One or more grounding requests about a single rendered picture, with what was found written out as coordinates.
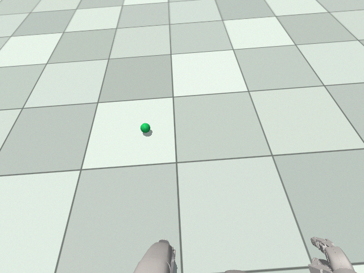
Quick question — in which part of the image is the ball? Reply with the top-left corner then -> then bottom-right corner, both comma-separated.
140,123 -> 150,133

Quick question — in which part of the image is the right robot hand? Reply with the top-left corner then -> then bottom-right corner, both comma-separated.
308,237 -> 354,273

